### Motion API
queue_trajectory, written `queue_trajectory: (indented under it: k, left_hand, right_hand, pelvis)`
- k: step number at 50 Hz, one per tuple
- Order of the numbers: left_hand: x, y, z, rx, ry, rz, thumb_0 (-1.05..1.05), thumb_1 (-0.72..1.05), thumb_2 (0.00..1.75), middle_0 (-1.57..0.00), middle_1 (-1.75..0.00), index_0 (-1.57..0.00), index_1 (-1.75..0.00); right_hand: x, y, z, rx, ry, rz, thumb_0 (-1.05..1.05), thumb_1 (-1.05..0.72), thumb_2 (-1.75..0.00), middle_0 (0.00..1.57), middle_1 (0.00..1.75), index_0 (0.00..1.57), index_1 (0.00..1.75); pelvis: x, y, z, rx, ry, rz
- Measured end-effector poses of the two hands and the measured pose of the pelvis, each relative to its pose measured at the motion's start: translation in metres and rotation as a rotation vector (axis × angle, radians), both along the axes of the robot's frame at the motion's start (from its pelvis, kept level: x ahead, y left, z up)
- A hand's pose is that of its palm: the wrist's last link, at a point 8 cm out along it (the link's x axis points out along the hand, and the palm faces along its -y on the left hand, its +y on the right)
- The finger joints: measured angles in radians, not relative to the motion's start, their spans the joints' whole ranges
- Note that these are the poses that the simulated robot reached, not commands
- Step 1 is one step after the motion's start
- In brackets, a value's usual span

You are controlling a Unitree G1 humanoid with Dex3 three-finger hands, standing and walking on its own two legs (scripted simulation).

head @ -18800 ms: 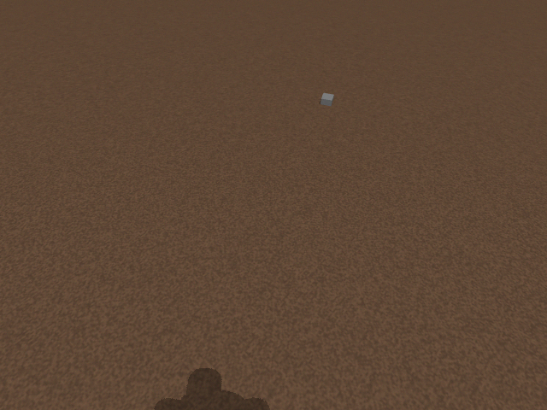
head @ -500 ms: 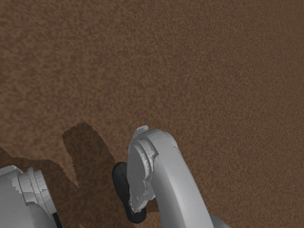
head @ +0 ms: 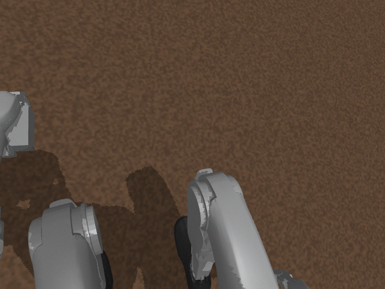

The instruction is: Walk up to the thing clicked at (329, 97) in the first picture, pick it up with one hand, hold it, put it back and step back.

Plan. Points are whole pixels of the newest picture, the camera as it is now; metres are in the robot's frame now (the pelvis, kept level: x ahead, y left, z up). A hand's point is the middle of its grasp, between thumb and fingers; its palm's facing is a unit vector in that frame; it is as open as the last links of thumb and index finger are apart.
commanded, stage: lift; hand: left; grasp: from above
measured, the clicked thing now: (9, 129) +0.48 +0.27 -0.19
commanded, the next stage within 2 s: hold in 1.74 s
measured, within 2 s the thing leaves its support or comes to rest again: neither
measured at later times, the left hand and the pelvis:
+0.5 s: hand out of the picture +0.43 +0.30 -0.07, palm faces -0.48 -0.07 -0.88, open 11.0 cm; pelvis +0.00 +0.00 +0.06, yaw +3 degrees
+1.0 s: hand out of the picture +0.36 +0.28 +0.14, palm faces -0.44 -0.09 -0.89, open 11.0 cm; pelvis +0.00 +0.00 +0.22, yaw +6 degrees
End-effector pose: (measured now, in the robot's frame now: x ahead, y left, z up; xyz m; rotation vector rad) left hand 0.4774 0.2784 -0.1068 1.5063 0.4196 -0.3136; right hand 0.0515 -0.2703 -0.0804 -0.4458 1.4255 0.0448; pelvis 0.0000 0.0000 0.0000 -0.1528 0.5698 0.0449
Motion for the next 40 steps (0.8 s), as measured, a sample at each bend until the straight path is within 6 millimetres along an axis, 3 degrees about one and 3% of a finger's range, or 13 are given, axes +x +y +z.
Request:
queue_trajectory:
  k: [8, 19, 29, 40]
  left_hand:
    - [-0.001, 0.007, 0.022, 0.022, -0.007, 0.035, 0.0, -0.12, 0.6, -0.54, -0.62, -0.63, -0.54]
    - [-0.027, 0.017, 0.062, 0.014, 0.05, 0.056, 0.0, -0.12, 0.59, -0.54, -0.62, -0.63, -0.54]
    - [-0.052, 0.023, 0.127, -0.009, 0.012, 0.031, 0.0, -0.12, 0.6, -0.55, -0.62, -0.63, -0.53]
    - [-0.087, 0.02, 0.213, -0.021, -0.002, 0.038, 0.0, -0.12, 0.59, -0.55, -0.61, -0.64, -0.53]
  right_hand:
    - [0.002, 0.003, 0.002, -0.006, -0.017, -0.036, 0.0, -0.91, -0.9, 0.2, 0.29, 0.2, 0.3]
    - [0.006, 0.008, 0.016, 0.001, -0.024, -0.097, 0.0, -0.92, -0.9, 0.2, 0.29, 0.2, 0.3]
    - [0.038, 0.008, 0.051, -0.006, -0.113, -0.097, 0.0, -0.92, -0.9, 0.2, 0.29, 0.2, 0.3]
    - [0.082, 0.018, 0.115, 0.015, -0.258, -0.1, 0.0, -0.92, -0.9, 0.2, 0.29, 0.2, 0.3]
  pelvis:
    - [-0.002, 0.001, 0.009, 0.009, 0.017, 0.009]
    - [-0.003, 0.003, 0.036, 0.025, 0.04, 0.028]
    - [-0.004, 0.005, 0.076, 0.037, 0.039, 0.04]
    - [-0.003, 0.005, 0.142, 0.057, -0.011, 0.054]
